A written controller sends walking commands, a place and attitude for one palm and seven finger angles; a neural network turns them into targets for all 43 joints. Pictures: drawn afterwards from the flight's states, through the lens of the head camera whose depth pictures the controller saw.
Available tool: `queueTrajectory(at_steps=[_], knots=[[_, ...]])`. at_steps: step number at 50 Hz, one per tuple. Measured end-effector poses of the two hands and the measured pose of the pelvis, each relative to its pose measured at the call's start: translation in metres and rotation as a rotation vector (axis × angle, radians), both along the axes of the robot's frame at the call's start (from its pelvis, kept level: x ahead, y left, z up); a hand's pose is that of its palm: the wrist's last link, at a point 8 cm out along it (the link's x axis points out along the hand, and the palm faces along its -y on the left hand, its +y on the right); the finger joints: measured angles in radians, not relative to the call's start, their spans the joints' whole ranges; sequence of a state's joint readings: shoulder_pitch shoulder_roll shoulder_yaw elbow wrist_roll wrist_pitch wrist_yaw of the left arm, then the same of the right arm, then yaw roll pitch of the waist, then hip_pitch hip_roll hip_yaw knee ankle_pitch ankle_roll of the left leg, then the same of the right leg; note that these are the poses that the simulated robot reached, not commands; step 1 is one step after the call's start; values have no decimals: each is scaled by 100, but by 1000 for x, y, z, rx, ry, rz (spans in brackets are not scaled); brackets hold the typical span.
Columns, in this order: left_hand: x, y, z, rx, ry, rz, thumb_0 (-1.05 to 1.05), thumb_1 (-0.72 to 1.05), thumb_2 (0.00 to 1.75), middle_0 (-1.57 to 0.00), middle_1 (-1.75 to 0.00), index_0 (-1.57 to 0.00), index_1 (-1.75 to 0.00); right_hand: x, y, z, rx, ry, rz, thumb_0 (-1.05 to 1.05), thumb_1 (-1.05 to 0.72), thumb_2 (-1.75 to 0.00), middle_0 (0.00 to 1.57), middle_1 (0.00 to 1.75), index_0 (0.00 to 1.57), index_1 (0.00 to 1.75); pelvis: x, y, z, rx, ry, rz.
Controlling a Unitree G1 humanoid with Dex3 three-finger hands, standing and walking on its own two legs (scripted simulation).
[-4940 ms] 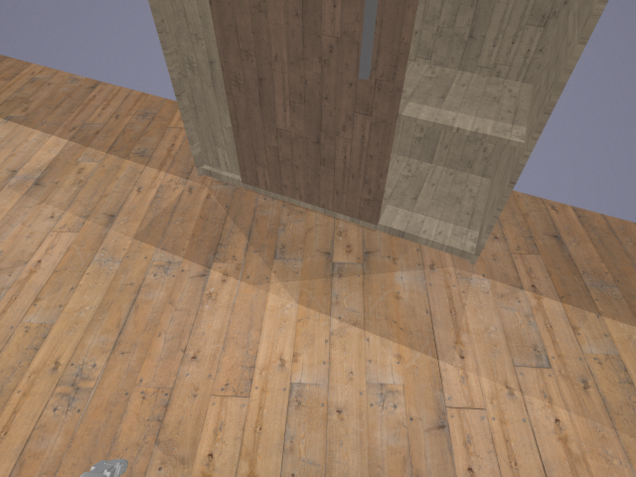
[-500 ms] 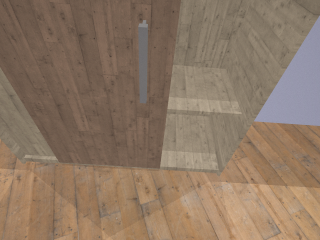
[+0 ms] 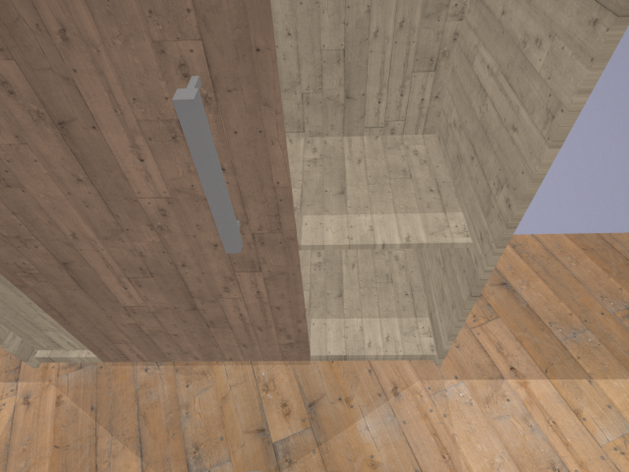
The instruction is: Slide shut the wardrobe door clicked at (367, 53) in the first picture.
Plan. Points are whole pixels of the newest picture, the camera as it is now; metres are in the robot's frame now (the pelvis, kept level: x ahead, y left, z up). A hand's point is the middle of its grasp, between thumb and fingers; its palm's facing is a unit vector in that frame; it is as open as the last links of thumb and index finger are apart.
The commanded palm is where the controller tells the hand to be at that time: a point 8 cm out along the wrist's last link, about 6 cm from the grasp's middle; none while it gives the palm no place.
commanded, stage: come to a stop and stand still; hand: left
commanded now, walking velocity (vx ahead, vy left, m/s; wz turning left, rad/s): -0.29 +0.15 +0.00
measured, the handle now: (217, 176) +0.52 +0.18 +0.09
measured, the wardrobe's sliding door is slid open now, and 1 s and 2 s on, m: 0.41 0.41 0.41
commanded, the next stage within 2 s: look again from close up in 1.78 s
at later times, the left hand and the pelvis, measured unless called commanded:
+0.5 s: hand out of the picture +0.01 +0.23 -0.18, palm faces +0.05 -0.97 -0.22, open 7.4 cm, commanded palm none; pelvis +0.01 +0.04 +0.00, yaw -1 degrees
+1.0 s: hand out of the picture -0.01 +0.12 -0.17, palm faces +0.03 -0.98 -0.17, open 7.3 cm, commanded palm none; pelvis +0.01 -0.03 +0.00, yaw +0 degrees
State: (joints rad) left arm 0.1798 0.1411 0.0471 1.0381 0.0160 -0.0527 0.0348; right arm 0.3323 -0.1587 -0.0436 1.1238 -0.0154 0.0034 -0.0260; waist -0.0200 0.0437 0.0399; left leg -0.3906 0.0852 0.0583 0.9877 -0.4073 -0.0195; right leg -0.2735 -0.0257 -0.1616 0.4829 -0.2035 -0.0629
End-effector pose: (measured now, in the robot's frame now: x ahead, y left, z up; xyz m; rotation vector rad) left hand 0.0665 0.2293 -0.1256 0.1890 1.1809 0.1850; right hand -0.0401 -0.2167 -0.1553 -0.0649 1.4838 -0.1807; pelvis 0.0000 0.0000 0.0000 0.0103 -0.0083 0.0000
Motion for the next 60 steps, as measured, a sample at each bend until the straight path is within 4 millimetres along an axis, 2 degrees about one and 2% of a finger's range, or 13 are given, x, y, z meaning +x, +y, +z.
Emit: queueTrajectory(at_steps=[4,8,12,15,23,28,36,41,45,49,52,56,60], knots=[[2,2,0,1,38,2,-1,95,90,-20,-30,-20,-30,62,-9,3,-22,-112,32,0,-91,-90,20,30,20,30,10,1,2,0,5,-3],[-2,9,-5,-9,61,26,-1,93,90,-20,-30,-20,-30,111,-8,9,-42,-200,75,0,-91,-90,20,30,20,30,14,8,1,-4,-1,-3],[-11,24,-15,-23,87,47,0,92,90,-20,-30,-20,-30,144,1,18,-70,-272,111,0,-91,-90,20,30,20,30,15,20,-2,-11,-3,-1],[-19,38,-27,-38,112,63,0,91,90,-20,-30,-20,-30,154,12,21,-94,-307,135,0,-91,-90,20,30,20,30,16,31,-9,-21,-5,5],[-50,52,-22,-39,197,66,0,91,90,-20,-30,-20,-30,135,35,30,-84,-269,144,0,-91,-90,20,30,20,30,10,38,3,-11,15,-11],[-69,45,-15,-32,263,41,0,91,90,-20,-30,-20,-30,111,26,26,-75,-244,89,-1,-92,-90,21,30,20,30,4,33,5,-6,24,-26],[-79,7,-8,-10,248,15,0,91,90,-20,-30,-20,-30,43,-7,3,-29,-108,18,0,-91,-90,20,30,20,30,-4,5,1,9,12,-22],[-78,-23,-9,-40,228,13,0,91,90,-20,-30,-20,-30,7,-15,2,-8,-16,7,0,-91,-90,20,30,20,30,-1,-10,3,4,-3,-13],[-78,-42,-13,-62,234,16,1,92,90,-20,-30,-20,-30,-12,-17,3,2,37,-3,0,-91,-90,20,30,20,30,2,-21,3,1,-13,-9],[-81,-56,-16,-79,245,31,1,92,90,-20,-30,-20,-30,-19,-18,4,12,70,-6,0,-91,-90,20,30,20,30,5,-30,2,-1,-14,-5],[-83,-63,-17,-87,255,44,1,91,90,-20,-30,-20,-30,-18,-18,3,18,80,-4,0,-91,-90,20,30,20,30,8,-33,2,-1,-12,-3],[-86,-70,-18,-95,269,62,0,91,90,-20,-30,-20,-30,-6,-18,3,16,70,4,0,-91,-90,20,30,20,30,14,-36,1,-2,-11,0],[-89,-71,-20,-101,286,80,0,91,90,-20,-30,-20,-30,15,-19,2,6,36,18,0,-91,-90,20,30,20,30,19,-35,0,-2,-11,1]])
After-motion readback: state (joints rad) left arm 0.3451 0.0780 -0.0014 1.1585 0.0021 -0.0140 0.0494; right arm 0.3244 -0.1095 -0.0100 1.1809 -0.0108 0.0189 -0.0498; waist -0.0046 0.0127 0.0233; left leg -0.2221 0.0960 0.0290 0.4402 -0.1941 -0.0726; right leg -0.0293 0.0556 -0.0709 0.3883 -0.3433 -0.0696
